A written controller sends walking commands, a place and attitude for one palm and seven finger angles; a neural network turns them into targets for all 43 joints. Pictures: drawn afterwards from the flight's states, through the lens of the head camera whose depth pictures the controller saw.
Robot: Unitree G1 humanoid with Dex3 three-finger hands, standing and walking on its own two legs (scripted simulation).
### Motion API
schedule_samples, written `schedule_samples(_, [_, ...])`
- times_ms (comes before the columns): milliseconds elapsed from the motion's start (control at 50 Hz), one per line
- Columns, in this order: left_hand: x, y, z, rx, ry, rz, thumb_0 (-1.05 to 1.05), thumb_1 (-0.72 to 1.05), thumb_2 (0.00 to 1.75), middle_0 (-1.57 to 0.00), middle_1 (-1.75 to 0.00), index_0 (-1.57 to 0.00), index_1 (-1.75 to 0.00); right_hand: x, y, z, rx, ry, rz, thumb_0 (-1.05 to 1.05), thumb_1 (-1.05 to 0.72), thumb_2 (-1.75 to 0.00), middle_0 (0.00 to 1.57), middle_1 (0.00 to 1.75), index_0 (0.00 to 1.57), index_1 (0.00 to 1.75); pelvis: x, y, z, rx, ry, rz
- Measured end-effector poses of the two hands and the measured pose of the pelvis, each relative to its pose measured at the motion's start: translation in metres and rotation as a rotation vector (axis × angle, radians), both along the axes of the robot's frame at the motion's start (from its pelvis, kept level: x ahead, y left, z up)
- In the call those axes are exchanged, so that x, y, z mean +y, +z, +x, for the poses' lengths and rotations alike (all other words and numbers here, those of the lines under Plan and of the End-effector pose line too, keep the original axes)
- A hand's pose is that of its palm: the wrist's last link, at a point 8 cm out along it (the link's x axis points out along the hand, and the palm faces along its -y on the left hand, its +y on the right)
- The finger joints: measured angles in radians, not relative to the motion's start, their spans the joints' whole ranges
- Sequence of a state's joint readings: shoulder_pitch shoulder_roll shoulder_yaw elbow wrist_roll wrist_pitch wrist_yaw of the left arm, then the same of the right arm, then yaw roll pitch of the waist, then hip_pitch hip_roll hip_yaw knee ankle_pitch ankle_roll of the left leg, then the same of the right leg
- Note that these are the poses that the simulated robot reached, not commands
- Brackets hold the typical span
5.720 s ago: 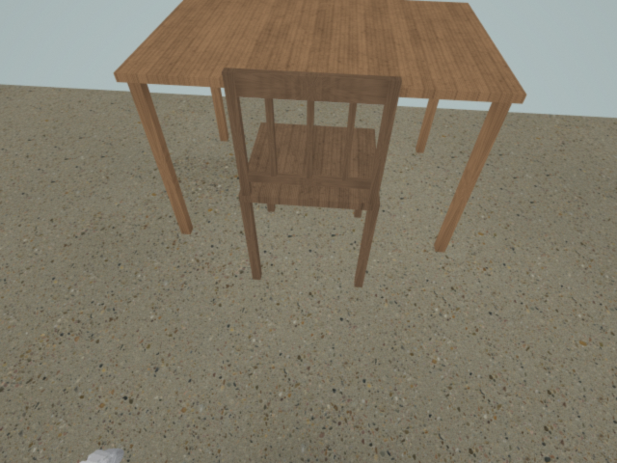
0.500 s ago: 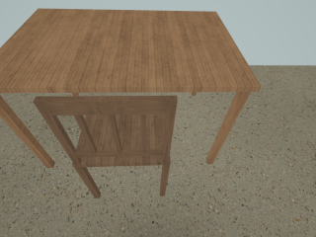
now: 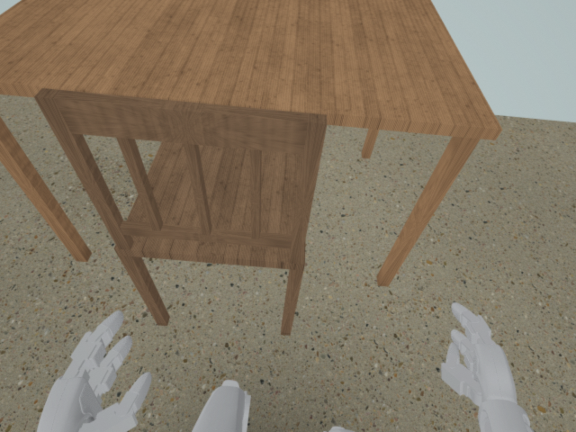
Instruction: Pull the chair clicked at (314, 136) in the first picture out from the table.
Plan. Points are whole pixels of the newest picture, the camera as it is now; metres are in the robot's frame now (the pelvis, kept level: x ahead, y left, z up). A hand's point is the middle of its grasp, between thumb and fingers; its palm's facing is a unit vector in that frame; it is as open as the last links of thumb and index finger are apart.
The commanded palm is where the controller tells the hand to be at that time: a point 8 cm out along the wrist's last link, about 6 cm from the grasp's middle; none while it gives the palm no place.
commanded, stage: raise the hand toward the chair's back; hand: left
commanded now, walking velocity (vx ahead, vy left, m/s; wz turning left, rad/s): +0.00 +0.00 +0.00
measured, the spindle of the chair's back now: (199, 191) +0.51 +0.22 -0.02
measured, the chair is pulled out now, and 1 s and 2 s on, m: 0.00 0.00 0.00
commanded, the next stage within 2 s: aim the fingers beside a spindle in 1.62 s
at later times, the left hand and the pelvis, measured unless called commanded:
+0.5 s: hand (119, 321) +0.23 +0.24 +0.05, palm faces +0.10 -0.99 -0.08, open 14.0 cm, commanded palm +0.20 +0.28 +0.05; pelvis +0.02 +0.03 +0.00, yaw -1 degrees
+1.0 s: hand (106, 320) +0.23 +0.25 +0.04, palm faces +0.04 -1.00 -0.03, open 16.8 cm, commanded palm +0.22 +0.31 +0.06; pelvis +0.00 +0.06 +0.01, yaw -1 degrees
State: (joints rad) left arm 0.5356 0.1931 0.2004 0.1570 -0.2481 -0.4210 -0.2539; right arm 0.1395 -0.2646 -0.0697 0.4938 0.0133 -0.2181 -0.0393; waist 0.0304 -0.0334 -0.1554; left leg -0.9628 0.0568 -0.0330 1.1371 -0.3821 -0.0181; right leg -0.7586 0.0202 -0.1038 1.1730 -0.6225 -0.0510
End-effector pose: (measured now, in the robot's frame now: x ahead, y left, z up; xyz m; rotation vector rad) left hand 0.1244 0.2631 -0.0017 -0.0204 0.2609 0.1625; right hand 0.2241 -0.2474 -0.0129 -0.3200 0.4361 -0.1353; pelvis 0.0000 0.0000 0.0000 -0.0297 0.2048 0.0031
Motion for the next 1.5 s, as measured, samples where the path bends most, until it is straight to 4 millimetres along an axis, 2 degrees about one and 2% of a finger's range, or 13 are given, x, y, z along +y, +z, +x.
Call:
schedule_samples(60, [0.009, 0.023, -0.007, -0.144, 0.056, 0.097, 0.02, 0.48, 0.72, -0.16, -0.23, -0.16, -0.23, 0.009, -0.018, 0.009, 0.011, 0.042, -0.009, 0.01, -0.91, -0.9, 0.2, 0.3, 0.19, 0.3, -0.005, -0.012, 0.001, 0.019, 0.014, -0.021])
schedule_samples(140, [0.001, 0.059, 0.022, -0.389, -0.052, 0.16, 0.02, 0.38, 0.68, -0.15, -0.21, -0.14, -0.22, 0.026, -0.053, 0.004, 0.064, 0.074, 0.04, 0.01, -0.9, -0.9, 0.2, 0.3, 0.19, 0.3, -0.006, -0.023, -0.002, 0.034, 0.024, -0.043])
schedule_samples(180, [-0.006, 0.06, 0.046, -0.398, -0.155, 0.147, 0.02, 0.33, 0.66, -0.14, -0.2, -0.14, -0.21, 0.033, -0.069, -0.006, 0.106, 0.055, 0.083, 0.01, -0.9, -0.9, 0.2, 0.3, 0.2, 0.3, -0.006, -0.026, -0.003, 0.045, 0.02, -0.043])
schedule_samples(260, [-0.009, 0.033, 0.086, -0.167, -0.257, 0.027, 0.01, 0.24, 0.62, -0.14, -0.19, -0.13, -0.2, 0.038, -0.086, -0.037, 0.215, -0.037, 0.157, 0.01, -0.9, -0.9, 0.2, 0.3, 0.2, 0.3, -0.003, -0.02, 0.001, 0.053, 0.007, -0.028])
schedule_samples(340, [0.004, 0.027, 0.091, -0.031, -0.146, -0.019, 0.01, 0.15, 0.58, -0.13, -0.18, -0.13, -0.18, 0.032, -0.082, -0.066, 0.299, -0.141, 0.169, 0.01, -0.9, -0.9, 0.21, 0.3, 0.2, 0.3, 0.005, -0.005, 0.012, 0.058, -0.018, -0.01])
schedule_samples(460, [0.023, 0.057, 0.078, -0.186, -0.044, 0.103, 0.01, 0.01, 0.52, -0.11, -0.15, -0.11, -0.16, 0.019, -0.074, -0.083, 0.354, -0.174, 0.092, 0.01, -0.9, -0.9, 0.2, 0.3, 0.2, 0.3, 0.02, 0.003, 0.019, 0.075, -0.024, -0.015])
schedule_samples(500, [0.024, 0.056, 0.078, -0.226, -0.072, 0.112, 0.01, -0.03, 0.5, -0.11, -0.15, -0.1, -0.15, 0.017, -0.074, -0.081, 0.352, -0.163, 0.066, 0.01, -0.9, -0.9, 0.2, 0.3, 0.2, 0.3, 0.026, -0.001, 0.016, 0.082, -0.019, -0.022])
schedule_samples(620, [0.021, 0.03, 0.084, -0.18, -0.162, 0.033, 0.0, -0.18, 0.44, -0.09, -0.12, -0.09, -0.13, 0.027, -0.066, -0.062, 0.281, -0.142, 0.032, 0.01, -0.9, -0.9, 0.2, 0.3, 0.2, 0.3, 0.039, -0.007, 0.009, 0.09, -0.016, -0.04])
schedule_samples(800, [0.041, 0.066, 0.083, -0.295, -0.079, 0.08, 0.0, -0.38, 0.35, -0.08, -0.09, -0.07, -0.1, 0.073, -0.038, -0.032, 0.172, -0.041, 0.075, 0.01, -0.9, -0.9, 0.2, 0.3, 0.2, 0.3, 0.052, 0.002, 0.005, 0.051, -0.007, -0.055])
schedule_samples(940, [0.045, 0.046, 0.084, -0.185, -0.125, 0.044, 0.0, -0.46, 0.32, -0.07, -0.08, -0.06, -0.09, 0.091, -0.033, -0.035, 0.176, 0.015, 0.081, 0.01, -0.9, -0.9, 0.2, 0.3, 0.2, 0.3, 0.057, 0.004, -0.001, 0.032, 0.0, -0.063])
schedule_samples(1120, [0.053, 0.069, 0.09, -0.288, -0.098, 0.094, -0.01, -0.49, 0.3, -0.07, -0.08, -0.06, -0.08, 0.077, -0.038, -0.065, 0.25, -0.021, 0.05, 0.01, -0.9, -0.9, 0.21, 0.3, 0.2, 0.3, 0.057, 0.007, -0.004, 0.02, 0.0, -0.064])
schedule_samples(1280, [0.045, 0.056, 0.098, -0.183, -0.136, 0.053, -0.01, -0.49, 0.3, -0.06, -0.08, -0.06, -0.08, 0.058, -0.041, -0.085, 0.289, -0.086, 0.054, 0.01, -0.9, -0.9, 0.2, 0.3, 0.2, 0.3, 0.053, 0.011, -0.002, 0.017, -0.006, -0.056])
schedule_samples(1500, [0.036, 0.063, 0.103, -0.258, -0.094, 0.088, -0.01, -0.49, 0.3, -0.07, -0.08, -0.06, -0.08, 0.045, -0.045, -0.075, 0.28, -0.075, 0.054, 0.01, -0.9, -0.9, 0.2, 0.3, 0.2, 0.3, 0.041, 0.008, 0.003, 0.032, -0.004, -0.047])
